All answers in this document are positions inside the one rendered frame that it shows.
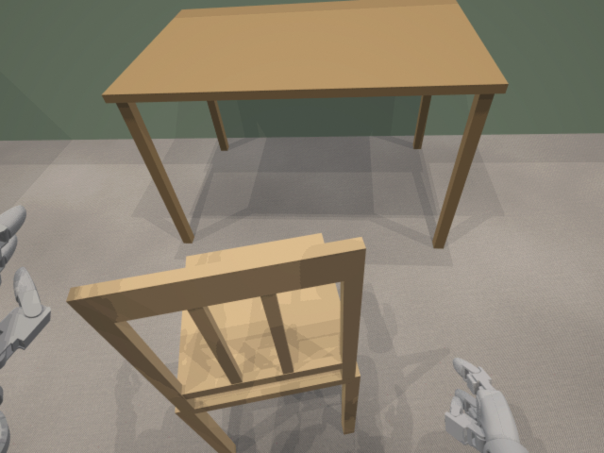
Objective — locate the chair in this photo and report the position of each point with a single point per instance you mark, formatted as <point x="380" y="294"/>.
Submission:
<point x="258" y="322"/>

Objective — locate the table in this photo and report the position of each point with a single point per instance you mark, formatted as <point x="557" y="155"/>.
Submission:
<point x="358" y="48"/>

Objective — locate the robot right hand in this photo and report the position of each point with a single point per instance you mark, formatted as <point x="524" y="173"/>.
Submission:
<point x="490" y="416"/>

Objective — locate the robot left hand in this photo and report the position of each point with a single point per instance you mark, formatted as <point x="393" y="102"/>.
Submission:
<point x="22" y="325"/>

